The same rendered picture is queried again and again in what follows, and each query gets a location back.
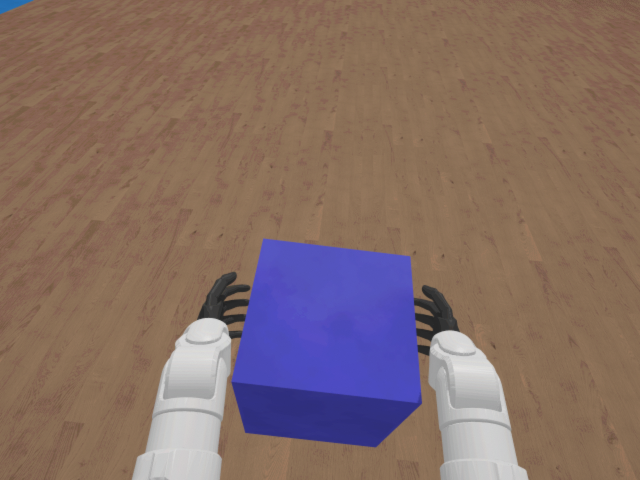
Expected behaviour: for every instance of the right robot forearm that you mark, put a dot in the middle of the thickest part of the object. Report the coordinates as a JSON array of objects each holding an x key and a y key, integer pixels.
[{"x": 472, "y": 412}]

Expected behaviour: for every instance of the carton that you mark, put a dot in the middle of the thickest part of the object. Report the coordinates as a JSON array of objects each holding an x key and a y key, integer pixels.
[{"x": 329, "y": 348}]

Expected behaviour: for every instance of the left robot forearm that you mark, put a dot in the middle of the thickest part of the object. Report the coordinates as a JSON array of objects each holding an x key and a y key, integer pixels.
[{"x": 184, "y": 435}]

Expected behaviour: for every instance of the robot left hand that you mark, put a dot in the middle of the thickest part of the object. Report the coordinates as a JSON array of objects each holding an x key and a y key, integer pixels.
[{"x": 215, "y": 306}]

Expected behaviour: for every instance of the robot right hand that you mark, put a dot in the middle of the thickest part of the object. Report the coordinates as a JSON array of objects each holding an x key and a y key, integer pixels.
[{"x": 442, "y": 319}]

